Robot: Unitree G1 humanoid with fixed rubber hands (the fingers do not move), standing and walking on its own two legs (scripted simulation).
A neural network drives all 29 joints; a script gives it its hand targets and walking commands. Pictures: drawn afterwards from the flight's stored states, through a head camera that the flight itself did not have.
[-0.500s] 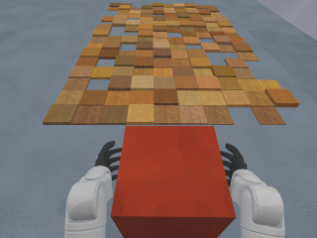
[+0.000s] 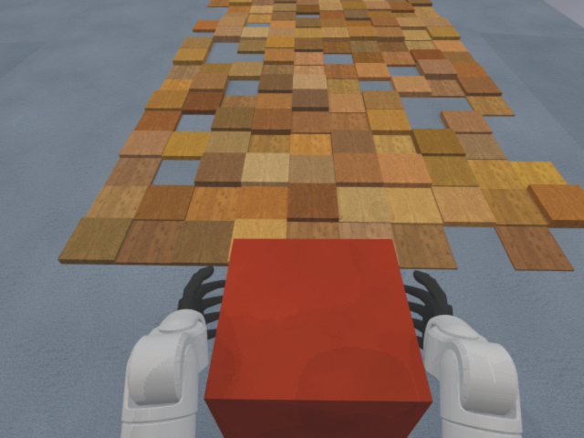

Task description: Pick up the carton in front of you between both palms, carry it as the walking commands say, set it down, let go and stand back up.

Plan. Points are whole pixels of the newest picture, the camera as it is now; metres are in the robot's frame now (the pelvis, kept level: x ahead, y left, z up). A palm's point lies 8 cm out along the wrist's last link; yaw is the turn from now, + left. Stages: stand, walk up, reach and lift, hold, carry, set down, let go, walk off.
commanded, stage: carry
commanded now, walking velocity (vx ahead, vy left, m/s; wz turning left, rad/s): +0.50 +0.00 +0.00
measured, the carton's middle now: (311, 354) +0.26 +0.00 -0.01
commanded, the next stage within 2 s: none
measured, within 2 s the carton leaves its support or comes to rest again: neither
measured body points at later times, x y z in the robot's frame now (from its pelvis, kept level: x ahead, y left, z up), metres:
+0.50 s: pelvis +0.34 +0.03 +0.00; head +0.36 +0.04 +0.45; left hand +0.64 +0.15 +0.07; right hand +0.60 -0.15 +0.07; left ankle +0.38 +0.10 -0.74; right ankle +0.21 -0.08 -0.63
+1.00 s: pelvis +0.65 -0.04 +0.00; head +0.73 -0.06 +0.44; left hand +1.05 +0.10 +0.13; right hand +1.06 -0.20 +0.13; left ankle +0.60 +0.08 -0.63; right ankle +0.67 -0.10 -0.74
